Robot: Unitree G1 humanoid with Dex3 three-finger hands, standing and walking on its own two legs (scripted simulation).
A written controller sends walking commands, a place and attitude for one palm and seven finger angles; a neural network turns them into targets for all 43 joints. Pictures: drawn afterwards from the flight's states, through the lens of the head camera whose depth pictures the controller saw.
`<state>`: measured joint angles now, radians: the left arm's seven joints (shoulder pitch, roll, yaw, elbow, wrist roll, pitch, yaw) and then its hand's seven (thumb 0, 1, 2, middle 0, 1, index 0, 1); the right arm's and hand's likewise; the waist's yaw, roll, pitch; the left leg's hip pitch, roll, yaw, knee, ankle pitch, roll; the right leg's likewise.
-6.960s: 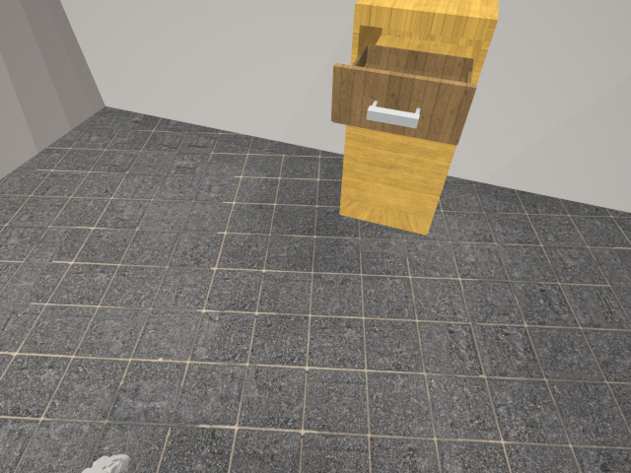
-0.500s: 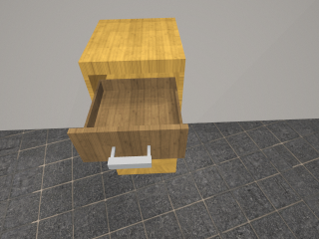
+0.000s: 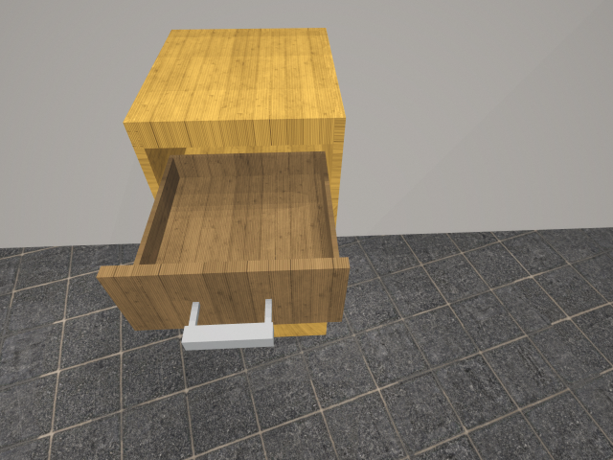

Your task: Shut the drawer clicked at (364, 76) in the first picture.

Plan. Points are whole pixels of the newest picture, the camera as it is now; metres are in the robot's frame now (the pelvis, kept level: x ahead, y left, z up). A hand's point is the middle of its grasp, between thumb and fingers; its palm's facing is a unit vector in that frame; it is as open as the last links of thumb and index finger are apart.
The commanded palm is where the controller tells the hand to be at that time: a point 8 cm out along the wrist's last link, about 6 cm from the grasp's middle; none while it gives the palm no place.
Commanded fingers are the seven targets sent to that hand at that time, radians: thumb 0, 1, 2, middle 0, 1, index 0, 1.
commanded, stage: raise the hand and make a fist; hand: left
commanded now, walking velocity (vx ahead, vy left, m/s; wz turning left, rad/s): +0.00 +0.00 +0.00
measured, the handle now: (230, 321) +0.32 +0.14 -0.04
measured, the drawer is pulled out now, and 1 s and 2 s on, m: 0.30 0.30 0.30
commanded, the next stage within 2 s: bring the fist close to the handle in 1.98 s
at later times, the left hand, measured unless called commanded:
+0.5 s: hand out of the picture +0.12 +0.14 -0.05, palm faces +0.11 -0.99 +0.02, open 6.0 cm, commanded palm +0.10 +0.19 -0.04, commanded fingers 0.00 0.90 0.90 -0.64 -0.78 -0.64 -0.78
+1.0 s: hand (205, 439) +0.15 +0.13 +0.01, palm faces +0.17 -0.98 -0.05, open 3.5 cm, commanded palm +0.11 +0.17 +0.01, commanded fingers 0.00 0.90 0.90 -1.14 -1.32 -1.14 -1.32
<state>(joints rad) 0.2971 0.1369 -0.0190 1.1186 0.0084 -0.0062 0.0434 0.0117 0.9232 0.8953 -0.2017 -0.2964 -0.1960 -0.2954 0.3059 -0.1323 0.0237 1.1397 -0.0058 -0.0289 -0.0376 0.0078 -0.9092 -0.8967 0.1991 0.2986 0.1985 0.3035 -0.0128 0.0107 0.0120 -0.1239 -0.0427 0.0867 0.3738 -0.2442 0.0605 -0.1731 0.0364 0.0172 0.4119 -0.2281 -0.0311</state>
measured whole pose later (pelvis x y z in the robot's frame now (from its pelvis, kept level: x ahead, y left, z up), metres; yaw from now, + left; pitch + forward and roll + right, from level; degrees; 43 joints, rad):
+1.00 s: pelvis -0.02 -0.04 -0.07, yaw +4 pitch +12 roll +0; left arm 0.65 0.14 0.01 -0.28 -0.18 -0.35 -0.03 0.02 0.90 0.90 -0.95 -1.11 -0.94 -1.11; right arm 0.32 -0.24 0.00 0.52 0.02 -0.17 -0.02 0.02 -0.90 -0.90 0.20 0.30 0.20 0.30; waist -0.02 0.03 -0.13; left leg -0.72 -0.01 0.01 1.00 -0.49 0.02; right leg -0.72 0.04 -0.09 0.98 -0.47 -0.08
